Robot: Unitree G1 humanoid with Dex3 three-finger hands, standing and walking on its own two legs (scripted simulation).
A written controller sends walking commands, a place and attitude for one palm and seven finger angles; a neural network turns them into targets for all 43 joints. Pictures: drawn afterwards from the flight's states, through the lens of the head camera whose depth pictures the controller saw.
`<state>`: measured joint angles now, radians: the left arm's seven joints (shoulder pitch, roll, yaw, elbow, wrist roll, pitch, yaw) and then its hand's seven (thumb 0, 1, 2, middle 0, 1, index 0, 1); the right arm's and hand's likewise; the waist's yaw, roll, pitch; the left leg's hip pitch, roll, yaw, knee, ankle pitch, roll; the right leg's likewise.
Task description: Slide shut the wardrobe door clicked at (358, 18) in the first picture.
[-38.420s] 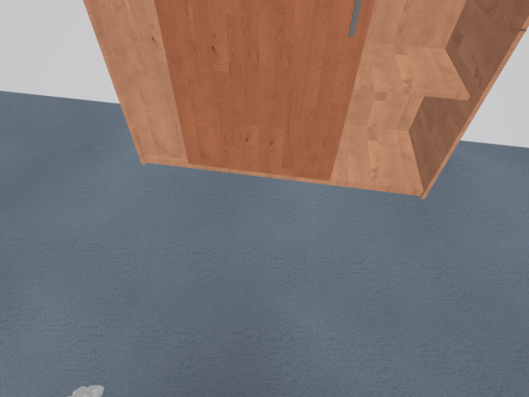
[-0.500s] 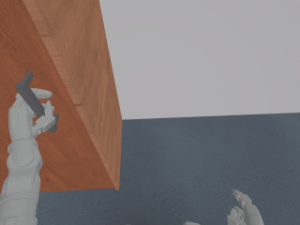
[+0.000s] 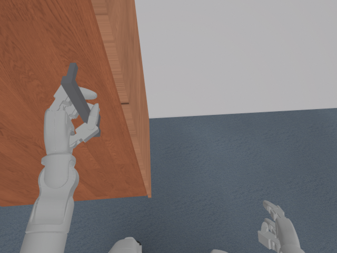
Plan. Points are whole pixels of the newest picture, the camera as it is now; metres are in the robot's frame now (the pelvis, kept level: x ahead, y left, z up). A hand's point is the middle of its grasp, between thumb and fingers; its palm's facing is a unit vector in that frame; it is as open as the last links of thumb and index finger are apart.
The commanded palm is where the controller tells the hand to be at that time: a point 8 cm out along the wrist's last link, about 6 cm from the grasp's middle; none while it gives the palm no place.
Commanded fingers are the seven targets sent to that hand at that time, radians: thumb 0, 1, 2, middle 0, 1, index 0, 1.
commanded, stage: stop walking and hold the door there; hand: left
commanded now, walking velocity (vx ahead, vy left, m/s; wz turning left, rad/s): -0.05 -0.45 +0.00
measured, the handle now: (85, 104) +0.38 +0.19 +0.14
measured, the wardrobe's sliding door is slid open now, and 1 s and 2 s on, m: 0.00 0.00 0.00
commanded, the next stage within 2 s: loosen the grip on the handle in 0.80 s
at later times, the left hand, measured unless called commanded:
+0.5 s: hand (92, 126) +0.33 +0.17 +0.13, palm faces +0.07 -0.99 -0.10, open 5.6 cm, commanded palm +0.30 +0.20 +0.13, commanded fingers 0.00 0.90 0.90 -0.45 -1.40 -0.45 -1.40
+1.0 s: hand (87, 124) +0.33 +0.18 +0.14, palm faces -0.01 -0.99 -0.11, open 6.3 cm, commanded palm +0.29 +0.22 +0.14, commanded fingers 0.00 0.17 0.55 -0.45 -1.40 -0.45 -1.40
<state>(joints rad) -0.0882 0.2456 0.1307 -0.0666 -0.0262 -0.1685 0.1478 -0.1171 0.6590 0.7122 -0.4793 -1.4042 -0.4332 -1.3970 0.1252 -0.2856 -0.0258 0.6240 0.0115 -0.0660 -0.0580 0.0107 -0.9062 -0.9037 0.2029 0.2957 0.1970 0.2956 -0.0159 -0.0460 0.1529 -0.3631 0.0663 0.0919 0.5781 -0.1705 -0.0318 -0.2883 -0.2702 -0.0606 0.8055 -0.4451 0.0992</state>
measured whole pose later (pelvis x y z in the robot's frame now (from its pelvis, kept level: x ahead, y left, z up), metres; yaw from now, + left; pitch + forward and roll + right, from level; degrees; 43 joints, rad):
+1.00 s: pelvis -0.01 +0.04 +0.02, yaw +0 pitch +1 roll +0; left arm -0.25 0.19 0.00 0.24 -0.08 -0.08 -0.02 0.00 0.60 0.73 -0.48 -1.38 -0.37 -1.39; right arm 0.21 -0.18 0.02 0.67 0.03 -0.09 -0.03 0.01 -0.91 -0.90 0.20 0.30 0.20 0.30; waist 0.02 -0.01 0.00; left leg -0.27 0.00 0.05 0.46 -0.20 0.01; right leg -0.25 0.01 -0.02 0.49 -0.25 -0.02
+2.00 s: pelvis +0.00 +0.04 +0.01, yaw +0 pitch +2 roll +0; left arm -0.14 0.26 0.15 0.27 -0.15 -0.20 -0.08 -0.02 -0.55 0.20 -0.36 -1.18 -0.27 -1.15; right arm 0.23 -0.23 0.03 0.63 0.03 -0.13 -0.05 0.01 -0.91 -0.90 0.20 0.30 0.20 0.30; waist 0.00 0.01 -0.07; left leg -0.36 0.02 0.04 0.62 -0.31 0.01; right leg -0.32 0.02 -0.03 0.62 -0.34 -0.03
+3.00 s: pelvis -0.01 +0.04 +0.01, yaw +3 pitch +0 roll -1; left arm 0.41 0.26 0.13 -0.25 -0.21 -0.20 -0.14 -0.02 -0.55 0.20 -0.26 -1.15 -0.26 -1.15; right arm 0.24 -0.24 0.05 0.60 0.03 -0.23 -0.05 0.01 -0.90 -0.90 0.20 0.30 0.20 0.30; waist 0.04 0.04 -0.06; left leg -0.35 0.01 0.00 0.68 -0.33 0.01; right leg -0.28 0.01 -0.07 0.65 -0.37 -0.03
